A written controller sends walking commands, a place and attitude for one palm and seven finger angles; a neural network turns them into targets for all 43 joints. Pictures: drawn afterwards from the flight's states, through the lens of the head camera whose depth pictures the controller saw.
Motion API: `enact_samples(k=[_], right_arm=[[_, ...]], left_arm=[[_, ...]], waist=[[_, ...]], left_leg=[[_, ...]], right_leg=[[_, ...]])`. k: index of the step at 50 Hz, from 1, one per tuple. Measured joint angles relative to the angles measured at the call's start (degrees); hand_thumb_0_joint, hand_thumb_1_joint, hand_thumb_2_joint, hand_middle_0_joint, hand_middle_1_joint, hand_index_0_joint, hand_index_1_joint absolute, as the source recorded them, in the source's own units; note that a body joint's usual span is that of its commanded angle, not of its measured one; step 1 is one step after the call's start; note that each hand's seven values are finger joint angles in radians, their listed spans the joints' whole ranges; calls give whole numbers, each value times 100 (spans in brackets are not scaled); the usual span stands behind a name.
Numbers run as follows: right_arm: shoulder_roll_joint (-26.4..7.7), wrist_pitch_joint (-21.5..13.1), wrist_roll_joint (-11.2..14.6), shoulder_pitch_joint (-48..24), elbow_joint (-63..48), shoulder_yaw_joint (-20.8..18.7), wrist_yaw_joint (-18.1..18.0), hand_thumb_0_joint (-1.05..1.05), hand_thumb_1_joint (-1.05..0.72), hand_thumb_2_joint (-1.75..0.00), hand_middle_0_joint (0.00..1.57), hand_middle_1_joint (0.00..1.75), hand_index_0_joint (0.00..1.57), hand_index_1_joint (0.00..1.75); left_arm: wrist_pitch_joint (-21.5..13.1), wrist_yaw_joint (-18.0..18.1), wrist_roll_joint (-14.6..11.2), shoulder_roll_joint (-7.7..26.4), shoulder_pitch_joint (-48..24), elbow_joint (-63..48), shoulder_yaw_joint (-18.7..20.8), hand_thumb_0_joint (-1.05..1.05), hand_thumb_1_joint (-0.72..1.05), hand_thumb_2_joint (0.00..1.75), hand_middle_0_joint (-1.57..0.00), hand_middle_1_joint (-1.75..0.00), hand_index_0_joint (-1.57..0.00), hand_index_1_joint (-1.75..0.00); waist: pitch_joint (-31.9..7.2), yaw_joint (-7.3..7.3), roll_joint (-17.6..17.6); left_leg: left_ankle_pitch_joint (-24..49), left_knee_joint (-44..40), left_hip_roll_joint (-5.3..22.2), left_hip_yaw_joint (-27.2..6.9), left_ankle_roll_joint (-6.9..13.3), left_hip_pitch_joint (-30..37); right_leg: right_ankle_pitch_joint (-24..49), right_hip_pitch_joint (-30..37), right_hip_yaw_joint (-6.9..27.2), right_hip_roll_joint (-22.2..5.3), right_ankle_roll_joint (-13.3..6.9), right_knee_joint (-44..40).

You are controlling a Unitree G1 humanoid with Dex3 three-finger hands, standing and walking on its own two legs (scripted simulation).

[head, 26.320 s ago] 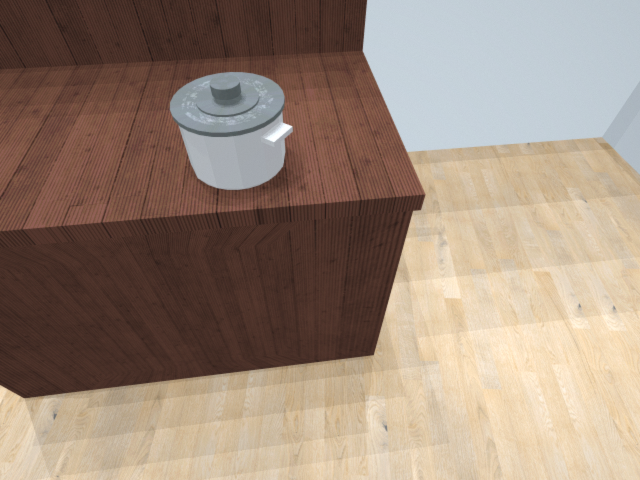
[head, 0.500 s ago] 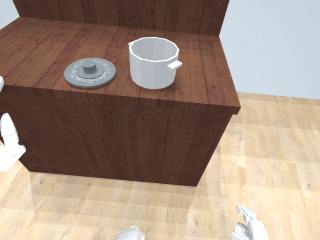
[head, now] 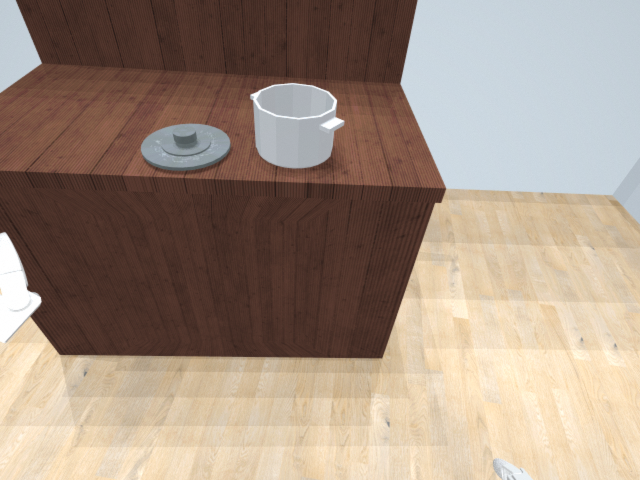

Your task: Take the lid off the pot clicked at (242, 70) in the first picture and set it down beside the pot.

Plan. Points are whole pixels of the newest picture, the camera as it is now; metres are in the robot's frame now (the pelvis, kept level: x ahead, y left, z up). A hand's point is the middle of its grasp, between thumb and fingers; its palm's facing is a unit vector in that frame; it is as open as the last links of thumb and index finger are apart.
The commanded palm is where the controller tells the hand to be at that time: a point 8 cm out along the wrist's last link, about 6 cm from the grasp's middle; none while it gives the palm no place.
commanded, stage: stop stepping back and stand still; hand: left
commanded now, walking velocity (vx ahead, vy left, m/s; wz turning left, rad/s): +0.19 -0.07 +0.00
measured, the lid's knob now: (184, 134) +0.78 +0.34 +0.04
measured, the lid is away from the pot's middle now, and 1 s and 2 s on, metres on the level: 0.24 0.24 0.24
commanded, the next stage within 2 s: let the arm hang, fingers relaxed in 0.64 s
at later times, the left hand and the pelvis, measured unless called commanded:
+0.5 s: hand out of the picture +0.16 +0.28 +0.18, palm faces +0.45 -0.81 -0.38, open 7.4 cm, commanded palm none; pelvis -0.06 +0.03 +0.00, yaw +1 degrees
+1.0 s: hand out of the picture -0.10 +0.20 -0.17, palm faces +0.01 -0.98 -0.21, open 7.2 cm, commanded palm none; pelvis -0.05 +0.01 +0.01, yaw +2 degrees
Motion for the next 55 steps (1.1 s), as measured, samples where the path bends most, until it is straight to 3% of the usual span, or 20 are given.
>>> enact_samples(k=[4,8,11,13,16,19,23,25,28,30,32,34,36,38,40,47,55], right_arm=[[20,-81,-24,7,-16,66,-41,2,-90,-90,21,30,20,30],[195,-200,-108,43,-172,109,31,2,-90,-90,21,30,20,30],[237,-187,-187,-68,-250,137,55,2,-90,-90,21,30,20,30],[229,-131,-180,-168,-181,102,74,2,-90,-90,21,30,20,30],[187,-43,-129,-206,-31,81,78,2,-90,-90,21,30,20,30],[62,-69,-91,-161,-30,84,6,2,-90,-90,21,30,20,30],[74,-206,-66,-289,-89,65,-24,2,-90,-90,21,30,20,30],[42,-406,-141,-331,149,-41,200,1,-90,-90,21,30,20,30],[-28,-124,-226,-450,497,-3,388,1,-90,-90,21,30,20,30],[-13,45,-260,-515,650,71,452,1,-90,-90,21,30,20,30],[25,162,-277,-545,740,126,498,1,-90,-90,21,30,20,30],[79,253,-241,-528,840,120,523,1,-90,-90,21,30,20,30],[49,369,-183,-436,1037,36,520,1,-90,-90,21,30,20,30],[20,438,-167,-240,1310,-50,481,1,-90,-90,21,30,20,30],[26,438,-168,-20,1601,-108,425,1,-91,-90,21,30,20,30],[205,467,-122,418,2382,-104,336,1,-91,-90,20,30,20,29],[366,392,-89,116,2580,-117,321,1,-91,-90,20,30,20,29]], left_arm=[[245,84,35,-280,-154,491,-21,0,88,90,-21,-31,-21,-30],[353,1,97,-183,291,150,-197,1,89,90,-21,-30,-20,-30],[243,-57,113,-40,558,-216,-254,1,89,90,-21,-31,-20,-30],[148,-91,91,44,550,-329,-268,1,88,90,-21,-31,-21,-30],[50,-72,75,27,403,-259,-247,1,88,90,-22,-31,-21,-30],[51,2,66,-135,148,-28,-229,1,88,90,-22,-31,-21,-30],[174,49,67,-262,-106,226,-147,1,88,90,-21,-31,-21,-30],[163,-198,334,-330,-491,1131,-475,0,89,90,-21,-31,-20,-30],[834,-619,466,-533,-1156,3418,-1198,0,89,90,-20,-30,-20,-30],[1255,-804,464,-676,-1405,5017,-1597,0,90,90,-20,-30,-19,-30],[1524,-937,448,-827,-1473,6374,-1979,0,91,90,-19,-30,-19,-29],[1600,-1023,446,-997,-1365,7350,-2326,0,91,90,-20,-30,-19,-29],[1646,-1049,435,-1324,-1227,8137,-2619,1,91,90,-20,-30,-19,-29],[1606,-864,380,-1511,-1090,8654,-2532,0,97,90,-21,-30,-20,-30],[1533,-855,367,-1450,-992,9025,-2495,-1,101,90,-21,-30,-20,-30],[1369,-914,341,-1211,-890,9885,-2528,0,96,90,-21,-30,-20,-30],[1264,-818,324,-1298,-1017,10284,-2582,0,92,90,-20,-30,-20,-30]], waist=[[20,-179,13],[25,-284,-49],[106,-201,-60],[207,-74,-65],[197,110,-162],[109,88,-85],[274,-1,-6],[130,-56,191],[-105,-79,279],[-161,-136,220],[-107,-206,121],[22,-247,-58],[220,-306,-47],[367,-283,-16],[496,-233,-32],[780,-18,-120],[824,-70,147]], left_leg=[[170,-207,-23,55,136,94],[444,-432,2,50,117,65],[252,-182,24,70,38,-203],[-78,452,9,38,-58,-418],[-320,865,5,112,-66,-368],[-346,11,85,97,45,72],[639,-54,24,128,169,54],[1061,-123,7,8,185,-121],[1094,-152,-124,-13,194,-288],[1106,-197,-169,67,174,-312],[1100,-180,-150,174,124,-324],[902,51,-130,256,43,-414],[354,370,-98,76,-27,-490],[229,516,-28,-59,-44,-462],[735,193,24,-132,4,-312],[1155,-689,-92,-151,61,53],[1282,-1047,-100,-135,16,287]], right_leg=[[-585,-24,19,-3,22,256],[-694,263,-199,99,-13,218],[-291,379,-230,144,-179,-236],[102,321,-220,143,-260,-229],[318,308,-119,41,-214,-182],[-45,204,-192,-51,-101,105],[-813,-81,-41,17,5,1106],[-1040,-416,-43,58,87,1872],[-1292,-797,221,-71,205,2628],[-1284,-785,318,-224,236,2389],[-1136,-531,347,-321,232,1624],[-603,-258,431,-327,205,823],[-204,-187,344,-213,204,730],[-124,-48,193,-77,184,493],[-82,34,90,10,183,329],[268,389,65,-98,160,-506],[379,577,79,-113,169,-783]])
